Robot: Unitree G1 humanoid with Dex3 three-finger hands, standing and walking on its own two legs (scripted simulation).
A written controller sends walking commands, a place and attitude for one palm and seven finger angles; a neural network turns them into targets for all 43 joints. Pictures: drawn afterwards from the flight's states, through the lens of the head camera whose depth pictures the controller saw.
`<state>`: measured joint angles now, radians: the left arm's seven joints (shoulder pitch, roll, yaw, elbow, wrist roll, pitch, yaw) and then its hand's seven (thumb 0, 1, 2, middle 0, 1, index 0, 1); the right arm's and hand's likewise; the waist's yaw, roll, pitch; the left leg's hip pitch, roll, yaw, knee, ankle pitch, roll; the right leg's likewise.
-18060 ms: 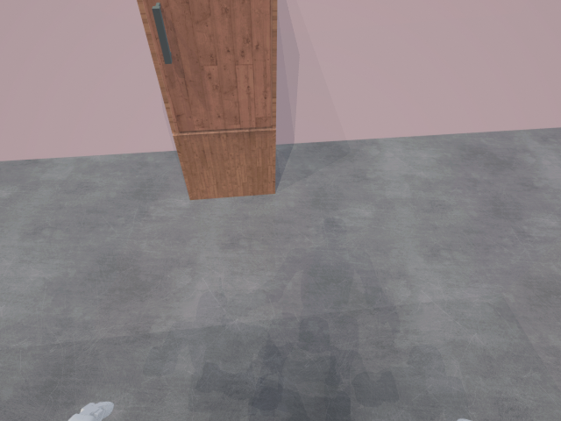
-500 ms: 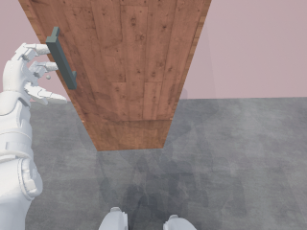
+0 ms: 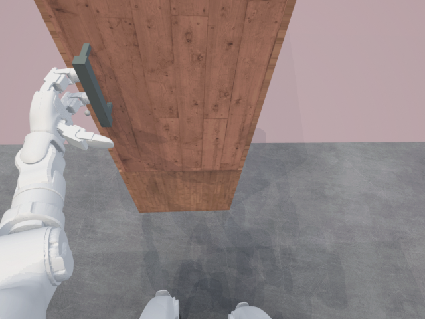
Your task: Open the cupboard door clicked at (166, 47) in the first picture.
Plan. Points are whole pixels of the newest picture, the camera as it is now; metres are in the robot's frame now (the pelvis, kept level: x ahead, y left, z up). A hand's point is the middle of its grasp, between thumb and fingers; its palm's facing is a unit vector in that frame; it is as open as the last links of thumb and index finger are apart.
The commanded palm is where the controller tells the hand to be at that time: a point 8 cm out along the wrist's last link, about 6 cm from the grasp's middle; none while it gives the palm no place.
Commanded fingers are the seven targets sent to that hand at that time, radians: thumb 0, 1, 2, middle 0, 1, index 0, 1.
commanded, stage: slide the fingers in behind the handle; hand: left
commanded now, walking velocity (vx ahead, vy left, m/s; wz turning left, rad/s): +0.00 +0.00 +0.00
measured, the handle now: (97, 88) +0.54 +0.21 +0.09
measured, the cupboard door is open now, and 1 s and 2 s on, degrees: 0 0 15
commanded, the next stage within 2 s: close the thumb around the handle in 0.62 s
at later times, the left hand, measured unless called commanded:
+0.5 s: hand (105, 109) +0.48 +0.19 +0.10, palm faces +0.02 -1.00 -0.02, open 14.0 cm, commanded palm +0.45 +0.23 +0.09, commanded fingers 0.00 -0.50 0.30 -0.30 -1.20 -0.30 -1.20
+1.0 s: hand (103, 111) +0.48 +0.19 +0.09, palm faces +0.01 -1.00 -0.01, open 11.8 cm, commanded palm +0.45 +0.24 +0.09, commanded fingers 0.00 0.34 0.66 -0.36 -1.29 -0.36 -1.29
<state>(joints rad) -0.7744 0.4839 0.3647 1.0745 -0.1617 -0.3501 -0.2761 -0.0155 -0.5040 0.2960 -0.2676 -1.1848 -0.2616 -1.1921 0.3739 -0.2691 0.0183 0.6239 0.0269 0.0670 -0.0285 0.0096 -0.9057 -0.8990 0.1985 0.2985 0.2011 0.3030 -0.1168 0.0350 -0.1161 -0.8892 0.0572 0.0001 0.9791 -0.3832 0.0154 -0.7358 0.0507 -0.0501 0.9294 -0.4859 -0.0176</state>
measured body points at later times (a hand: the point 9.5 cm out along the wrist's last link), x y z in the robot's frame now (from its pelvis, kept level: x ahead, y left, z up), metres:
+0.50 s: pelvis +0.00 +0.00 +0.00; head +0.10 +0.01 +0.44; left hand +0.47 +0.24 +0.10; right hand +0.04 -0.27 -0.12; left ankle +0.05 +0.11 -0.68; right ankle -0.02 -0.12 -0.68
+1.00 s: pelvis +0.00 -0.01 +0.00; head +0.09 +0.01 +0.44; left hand +0.47 +0.25 +0.10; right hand +0.04 -0.28 -0.11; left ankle +0.05 +0.11 -0.68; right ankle -0.02 -0.12 -0.68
